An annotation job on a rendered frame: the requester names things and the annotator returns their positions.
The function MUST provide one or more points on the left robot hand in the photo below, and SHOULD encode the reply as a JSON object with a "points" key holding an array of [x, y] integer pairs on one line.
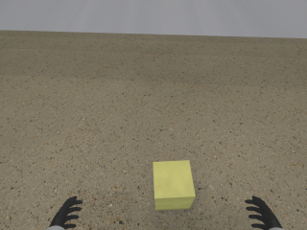
{"points": [[61, 216]]}

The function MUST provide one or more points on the right robot hand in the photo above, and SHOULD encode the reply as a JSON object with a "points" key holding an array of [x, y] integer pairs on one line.
{"points": [[268, 217]]}

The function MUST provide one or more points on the carton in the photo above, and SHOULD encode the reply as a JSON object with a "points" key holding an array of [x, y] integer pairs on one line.
{"points": [[173, 185]]}

